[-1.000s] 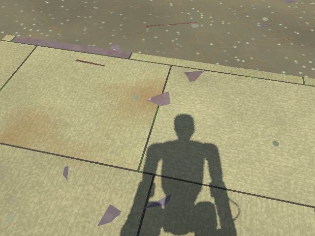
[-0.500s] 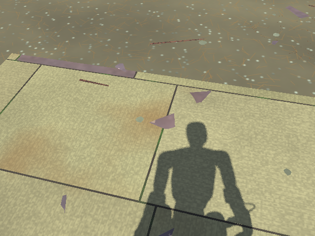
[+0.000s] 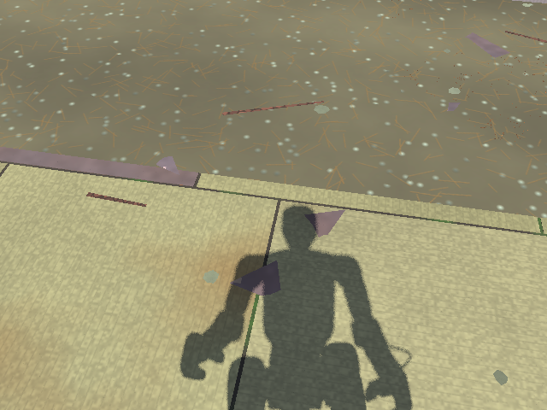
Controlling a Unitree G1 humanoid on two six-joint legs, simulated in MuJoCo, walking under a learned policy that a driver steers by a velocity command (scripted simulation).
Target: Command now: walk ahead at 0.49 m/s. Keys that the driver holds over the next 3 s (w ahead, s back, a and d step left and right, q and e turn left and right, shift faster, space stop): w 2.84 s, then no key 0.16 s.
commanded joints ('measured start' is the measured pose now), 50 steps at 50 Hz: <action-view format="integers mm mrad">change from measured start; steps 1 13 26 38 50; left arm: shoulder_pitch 34 -172 97 250 124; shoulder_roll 44 83 109 140 81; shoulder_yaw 12 19 34 45 39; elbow -42 -128 -2 88 18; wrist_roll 12 -10 18 -5 -7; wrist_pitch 4 -29 -31 8 -5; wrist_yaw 7 -47 -40 -4 -3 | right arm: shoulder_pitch -41 83 -66 -418 -140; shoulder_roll -134 -189 -90 -75 -90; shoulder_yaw -22 -39 -28 -17 -34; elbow -56 -8 -104 -226 -122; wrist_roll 2 27 13 26 -4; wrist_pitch -17 32 30 5 -3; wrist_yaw -20 -39 -42 4 4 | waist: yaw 46 14 14 96 43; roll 76 117 -16 -23 127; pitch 55 40 6 98 -40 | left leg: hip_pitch -103 184 -532 -549 -4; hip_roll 282 344 241 180 322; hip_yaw -213 -185 -117 -75 -310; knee -204 2 745 258 -108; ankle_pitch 59 208 5 145 18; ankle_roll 172 83 -64 -36 127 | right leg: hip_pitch -22 154 512 736 62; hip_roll -42 72 -91 -136 -25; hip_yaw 3 -73 87 17 17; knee -145 -640 -999 -958 48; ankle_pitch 158 108 316 283 -64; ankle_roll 27 -29 -191 -145 -17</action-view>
